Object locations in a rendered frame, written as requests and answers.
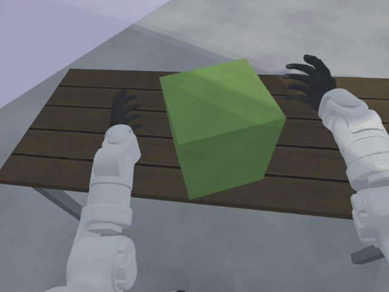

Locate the robot right forearm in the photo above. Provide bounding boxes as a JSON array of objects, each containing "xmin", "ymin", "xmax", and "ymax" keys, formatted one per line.
[{"xmin": 318, "ymin": 88, "xmax": 389, "ymax": 191}]

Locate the left robot upper arm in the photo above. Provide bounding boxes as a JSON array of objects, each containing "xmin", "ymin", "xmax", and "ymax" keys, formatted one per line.
[{"xmin": 45, "ymin": 235, "xmax": 137, "ymax": 292}]

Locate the robot left forearm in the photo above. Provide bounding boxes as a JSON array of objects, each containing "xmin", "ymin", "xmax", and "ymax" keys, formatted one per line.
[{"xmin": 66, "ymin": 124, "xmax": 141, "ymax": 282}]

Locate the right robot upper arm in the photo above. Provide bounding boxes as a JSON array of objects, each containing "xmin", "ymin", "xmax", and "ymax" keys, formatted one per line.
[{"xmin": 351, "ymin": 186, "xmax": 389, "ymax": 264}]

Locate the robot right hand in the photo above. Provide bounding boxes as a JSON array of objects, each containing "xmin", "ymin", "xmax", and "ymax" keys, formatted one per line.
[{"xmin": 283, "ymin": 55, "xmax": 337, "ymax": 111}]

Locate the table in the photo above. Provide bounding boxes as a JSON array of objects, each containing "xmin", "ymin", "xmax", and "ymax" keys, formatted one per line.
[{"xmin": 0, "ymin": 69, "xmax": 389, "ymax": 265}]

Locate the robot left hand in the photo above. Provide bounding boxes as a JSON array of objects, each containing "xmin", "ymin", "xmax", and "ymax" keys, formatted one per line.
[{"xmin": 109, "ymin": 89, "xmax": 143, "ymax": 131}]

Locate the carton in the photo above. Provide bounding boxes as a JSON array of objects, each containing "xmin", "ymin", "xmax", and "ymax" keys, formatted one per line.
[{"xmin": 159, "ymin": 58, "xmax": 286, "ymax": 200}]

